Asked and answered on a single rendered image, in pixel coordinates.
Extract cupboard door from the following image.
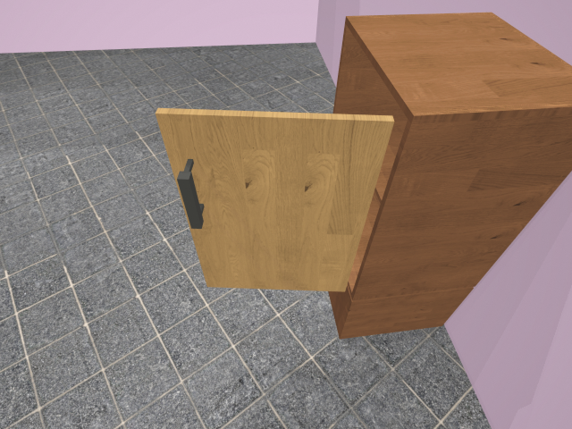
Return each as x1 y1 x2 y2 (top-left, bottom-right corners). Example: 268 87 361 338
156 108 394 292

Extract handle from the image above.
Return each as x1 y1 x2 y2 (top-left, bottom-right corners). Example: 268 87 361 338
177 159 204 229

